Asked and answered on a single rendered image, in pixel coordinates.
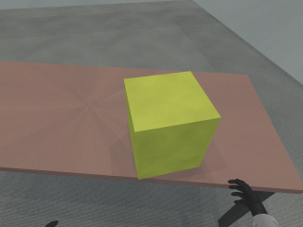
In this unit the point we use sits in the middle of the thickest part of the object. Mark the right robot forearm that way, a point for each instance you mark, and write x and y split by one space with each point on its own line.
264 220

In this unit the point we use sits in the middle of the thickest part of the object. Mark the robot right hand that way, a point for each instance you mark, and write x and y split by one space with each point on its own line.
252 201

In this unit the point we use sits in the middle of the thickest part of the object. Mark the table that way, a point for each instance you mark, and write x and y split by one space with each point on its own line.
72 120

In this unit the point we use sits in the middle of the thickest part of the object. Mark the carton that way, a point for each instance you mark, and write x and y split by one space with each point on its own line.
171 122

